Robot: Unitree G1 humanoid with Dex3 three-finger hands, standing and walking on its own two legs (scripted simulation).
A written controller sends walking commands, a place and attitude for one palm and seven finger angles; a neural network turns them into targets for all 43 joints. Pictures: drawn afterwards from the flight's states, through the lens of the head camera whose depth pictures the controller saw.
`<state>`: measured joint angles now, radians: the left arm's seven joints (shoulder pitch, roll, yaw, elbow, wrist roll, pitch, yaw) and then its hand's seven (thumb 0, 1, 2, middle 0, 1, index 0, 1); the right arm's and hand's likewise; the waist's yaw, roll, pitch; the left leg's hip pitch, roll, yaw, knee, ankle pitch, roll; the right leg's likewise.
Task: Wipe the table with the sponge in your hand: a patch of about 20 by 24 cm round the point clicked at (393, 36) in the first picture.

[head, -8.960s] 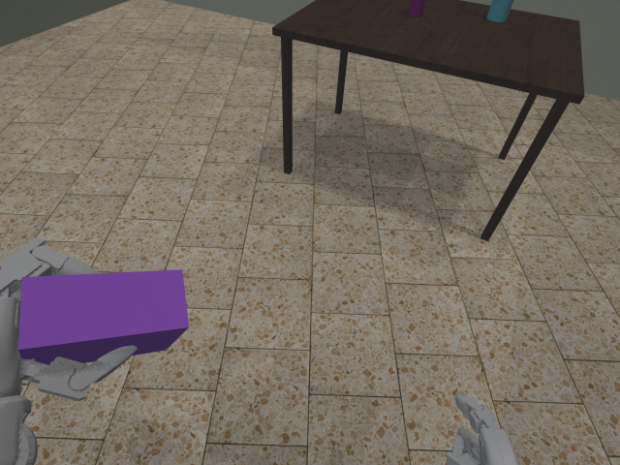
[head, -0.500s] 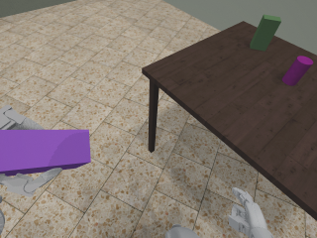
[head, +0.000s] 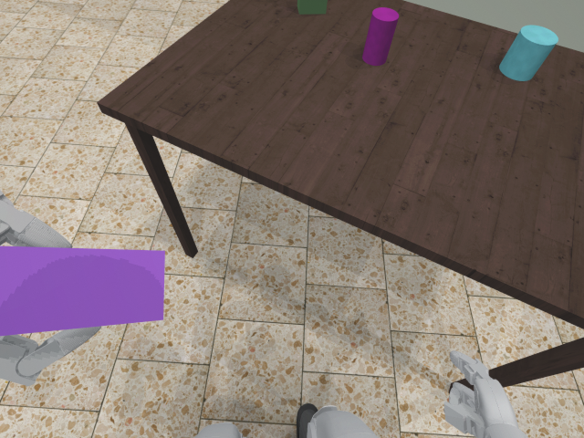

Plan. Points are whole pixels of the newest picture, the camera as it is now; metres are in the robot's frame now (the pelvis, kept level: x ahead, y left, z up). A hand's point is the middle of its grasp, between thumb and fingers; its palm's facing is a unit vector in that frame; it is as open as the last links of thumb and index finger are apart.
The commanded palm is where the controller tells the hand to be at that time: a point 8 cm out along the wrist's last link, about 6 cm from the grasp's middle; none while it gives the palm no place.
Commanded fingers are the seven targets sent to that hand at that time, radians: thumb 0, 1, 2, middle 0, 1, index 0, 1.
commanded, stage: turn to face it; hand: left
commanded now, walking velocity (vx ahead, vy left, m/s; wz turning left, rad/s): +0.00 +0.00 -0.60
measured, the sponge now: (94, 288) +0.23 +0.19 +0.16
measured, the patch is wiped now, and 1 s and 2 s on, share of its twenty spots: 0.00 0.00 0.00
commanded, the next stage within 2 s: take the last steps up to it in 1.42 s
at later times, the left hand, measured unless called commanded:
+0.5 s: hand (224, 282) +0.23 +0.08 +0.19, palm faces +0.05 -0.82 -0.57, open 9.9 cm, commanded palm +0.18 +0.14 +0.19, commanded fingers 0.00 0.10 1.30 -1.20 -1.60 -1.20 -1.60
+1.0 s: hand (309, 313) +0.21 +0.01 +0.19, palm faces -0.10 -0.87 -0.47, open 9.9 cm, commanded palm +0.19 +0.06 +0.19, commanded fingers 0.00 0.10 1.30 -1.20 -1.60 -1.20 -1.60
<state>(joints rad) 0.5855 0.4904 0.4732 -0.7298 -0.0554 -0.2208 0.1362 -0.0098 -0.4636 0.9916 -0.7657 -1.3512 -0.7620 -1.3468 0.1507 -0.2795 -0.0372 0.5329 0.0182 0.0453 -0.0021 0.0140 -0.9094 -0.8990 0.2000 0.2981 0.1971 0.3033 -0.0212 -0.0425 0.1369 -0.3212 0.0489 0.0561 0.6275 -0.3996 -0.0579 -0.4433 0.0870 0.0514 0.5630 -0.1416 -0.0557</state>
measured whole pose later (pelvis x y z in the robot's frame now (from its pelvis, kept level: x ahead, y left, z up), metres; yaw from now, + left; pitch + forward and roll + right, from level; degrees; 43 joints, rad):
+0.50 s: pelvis -0.06 -0.07 +0.01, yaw -18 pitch +1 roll +1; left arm 0.54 0.46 0.45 -0.61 -0.06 -0.21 0.13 -0.01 -0.46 0.99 -0.76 -1.35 -0.76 -1.35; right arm 0.12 -0.21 0.00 0.54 0.01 0.05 0.00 0.01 -0.91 -0.90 0.20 0.30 0.20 0.30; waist -0.02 0.01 0.15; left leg -0.47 0.06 0.04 1.07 -0.45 -0.09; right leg -0.37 0.06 -0.01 0.55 -0.20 -0.09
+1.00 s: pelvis -0.11 -0.07 +0.00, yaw -36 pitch +0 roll -1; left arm 0.43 0.39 0.39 -0.54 -0.02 -0.18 0.14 -0.01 -0.46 0.99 -0.76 -1.35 -0.76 -1.35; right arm 0.20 -0.15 0.04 0.50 0.02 -0.02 0.02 0.01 -0.90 -0.90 0.20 0.30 0.20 0.30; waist 0.07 0.04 0.09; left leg -0.23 0.21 0.18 0.62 -0.36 -0.09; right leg -0.37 -0.01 -0.08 0.73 -0.39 0.05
